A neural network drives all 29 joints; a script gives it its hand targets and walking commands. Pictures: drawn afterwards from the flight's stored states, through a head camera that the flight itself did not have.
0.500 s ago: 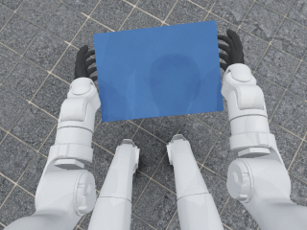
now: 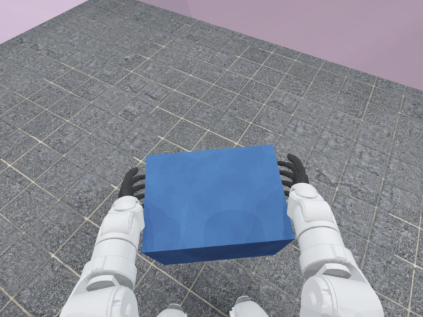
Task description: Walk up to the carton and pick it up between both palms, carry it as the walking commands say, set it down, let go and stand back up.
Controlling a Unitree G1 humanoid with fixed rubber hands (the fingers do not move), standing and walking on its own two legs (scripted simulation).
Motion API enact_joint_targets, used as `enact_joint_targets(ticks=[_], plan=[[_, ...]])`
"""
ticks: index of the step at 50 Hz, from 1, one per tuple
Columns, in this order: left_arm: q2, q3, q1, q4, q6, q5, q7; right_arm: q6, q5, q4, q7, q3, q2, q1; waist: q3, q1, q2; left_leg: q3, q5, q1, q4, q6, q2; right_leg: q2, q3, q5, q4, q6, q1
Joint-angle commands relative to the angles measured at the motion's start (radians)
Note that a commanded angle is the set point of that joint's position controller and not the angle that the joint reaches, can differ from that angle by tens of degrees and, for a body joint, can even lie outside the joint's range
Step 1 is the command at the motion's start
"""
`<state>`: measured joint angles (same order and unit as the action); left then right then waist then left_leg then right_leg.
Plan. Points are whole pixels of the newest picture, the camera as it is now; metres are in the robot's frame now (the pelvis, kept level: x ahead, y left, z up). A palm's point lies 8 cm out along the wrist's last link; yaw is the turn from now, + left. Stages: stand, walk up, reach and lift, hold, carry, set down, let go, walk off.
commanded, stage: reach and lift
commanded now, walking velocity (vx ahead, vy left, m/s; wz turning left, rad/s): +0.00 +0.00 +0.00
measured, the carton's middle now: (214, 208) +0.37 -0.01 -0.09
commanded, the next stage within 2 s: hold in 1.80 s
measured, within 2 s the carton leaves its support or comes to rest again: neither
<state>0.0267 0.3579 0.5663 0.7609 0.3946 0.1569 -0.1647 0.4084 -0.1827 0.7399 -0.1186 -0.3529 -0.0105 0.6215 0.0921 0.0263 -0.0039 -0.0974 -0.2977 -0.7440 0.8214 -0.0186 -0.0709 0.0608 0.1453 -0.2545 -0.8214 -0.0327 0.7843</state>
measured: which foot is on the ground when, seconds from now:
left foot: down 0.00-1.00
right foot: down 0.00-1.00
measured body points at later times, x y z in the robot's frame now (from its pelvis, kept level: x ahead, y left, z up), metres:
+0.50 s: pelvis +0.08 +0.01 +0.05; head +0.07 +0.01 +0.50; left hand +0.36 +0.18 +0.03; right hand +0.38 -0.18 +0.05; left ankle +0.06 +0.13 -0.69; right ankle +0.09 -0.13 -0.69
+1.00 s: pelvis +0.06 +0.01 +0.05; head +0.00 +0.00 +0.50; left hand +0.34 +0.19 +0.07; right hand +0.36 -0.17 +0.09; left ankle +0.06 +0.13 -0.69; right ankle +0.09 -0.13 -0.69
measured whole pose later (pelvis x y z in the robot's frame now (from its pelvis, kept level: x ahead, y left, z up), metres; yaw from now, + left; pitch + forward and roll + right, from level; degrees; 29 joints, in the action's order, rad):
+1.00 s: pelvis +0.06 +0.01 +0.05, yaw +1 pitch -5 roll +0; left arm 0.09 0.26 0.23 0.37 0.72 0.20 -0.10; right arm 0.71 -0.26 0.36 0.04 -0.25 -0.06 0.29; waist 0.08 0.02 0.02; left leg -0.13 -0.20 -0.09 0.37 0.00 -0.05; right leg 0.02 0.12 -0.17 -0.36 -0.02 0.11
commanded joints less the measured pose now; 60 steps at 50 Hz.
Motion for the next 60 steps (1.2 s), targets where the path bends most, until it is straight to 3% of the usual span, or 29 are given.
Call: enact_joint_targets(ticks=[1,3,6,11,14,16,19,27,30,33,37,41,48,51,60], plan=[[0.966,-0.428,0.709,-0.08,-0.035,-0.112,0.503,-0.019,0.13,0.007,0.456,0.396,-1.078,0.52,0.488,-0.016,-0.004,0.06,-0.101,0.185,-0.22,0.048,-0.005,0.016,-0.079,-0.076,0.195,0.041,-0.377],[0.963,-0.439,0.667,-0.109,-0.028,-0.114,0.503,-0.011,0.112,-0.002,0.46,0.392,-1.079,0.463,0.468,-0.011,-0.012,0.06,-0.037,0.23,-0.247,0.048,-0.005,0.023,-0.082,-0.009,0.217,0.042,-0.42],[0.951,-0.452,0.598,-0.132,-0.004,-0.108,0.5,0.008,0.085,-0.034,0.456,0.382,-1.044,0.375,0.411,0.01,0.02,0.064,0.036,0.269,-0.288,0.044,-0.009,0.019,-0.081,0.077,0.261,0.049,-0.493],[0.974,-0.556,0.486,-0.251,0.017,-0.154,0.487,0.023,0.136,-0.214,0.45,0.508,-1.025,0.294,0.455,0.01,0.035,0.048,0.236,0.387,-0.336,0.042,-0.016,0.016,-0.082,0.299,0.3,0.044,-0.625],[0.99,-0.628,0.42,-0.336,0.026,-0.191,0.473,0.036,0.176,-0.322,0.447,0.593,-1.022,0.249,0.497,0.017,0.014,0.028,0.355,0.458,-0.357,0.039,-0.02,0.022,-0.089,0.419,0.313,0.037,-0.683],[0.994,-0.675,0.407,-0.399,0.04,-0.21,0.464,0.051,0.194,-0.368,0.447,0.626,-1.013,0.22,0.494,0.024,0.029,0.017,0.4,0.49,-0.369,0.032,-0.018,0.024,-0.089,0.45,0.322,0.038,-0.701],[1.006,-0.725,0.355,-0.47,0.062,-0.234,0.455,0.079,0.216,-0.452,0.448,0.683,-1.016,0.195,0.526,0.032,-0.004,0.007,0.461,0.523,-0.389,0.03,-0.022,0.032,-0.09,0.519,0.34,0.027,-0.764],[0.985,-0.786,0.257,-0.581,0.147,-0.243,0.438,0.177,0.234,-0.488,0.453,0.701,-1.004,0.044,0.41,0.048,0.013,-0.005,0.56,0.612,-0.452,0.014,-0.009,0.042,-0.09,0.561,0.425,0.012,-0.814],[0.988,-0.795,0.244,-0.61,0.179,-0.247,0.439,0.21,0.244,-0.499,0.454,0.709,-0.995,0.019,0.351,0.048,0.019,-0.003,0.556,0.638,-0.478,0.013,-0.006,0.042,-0.092,0.539,0.457,0.008,-0.83],[0.969,-0.762,0.21,-0.581,0.217,-0.226,0.443,0.238,0.245,-0.503,0.454,0.702,-0.979,0.032,0.27,0.031,0.018,0.006,0.484,0.625,-0.503,0.012,-0.009,0.036,-0.09,0.505,0.477,0.009,-0.856],[0.957,-0.763,0.256,-0.638,0.246,-0.232,0.449,0.258,0.257,-0.529,0.456,0.727,-0.99,0.07,0.238,0.001,0.037,0.028,0.404,0.616,-0.529,0.006,-0.016,0.031,-0.088,0.456,0.488,0.015,-0.882],[0.949,-0.729,0.292,-0.616,0.262,-0.23,0.466,0.267,0.248,-0.528,0.452,0.719,-1.004,0.131,0.203,-0.017,0.001,0.037,0.299,0.589,-0.542,0.013,-0.019,0.027,-0.086,0.373,0.495,0.016,-0.874],[0.976,-0.711,0.466,-0.542,0.254,-0.254,0.505,0.256,0.232,-0.481,0.459,0.666,-1.02,0.271,0.225,-0.001,-0.018,0.044,0.147,0.569,-0.539,0.019,-0.022,0.024,-0.097,0.214,0.496,0.019,-0.825],[0.981,-0.688,0.528,-0.506,0.247,-0.256,0.516,0.257,0.23,-0.409,0.47,0.635,-1.033,0.301,0.243,0.001,-0.013,0.047,0.11,0.567,-0.536,0.018,-0.016,0.023,-0.104,0.163,0.495,0.022,-0.806],[0.998,-0.589,0.559,-0.398,0.242,-0.217,0.543,0.256,0.214,-0.28,0.501,0.559,-1.092,0.348,0.261,-0.022,-0.025,0.053,0.114,0.568,-0.542,0.02,-0.007,0.022,-0.104,0.162,0.513,0.016,-0.81]])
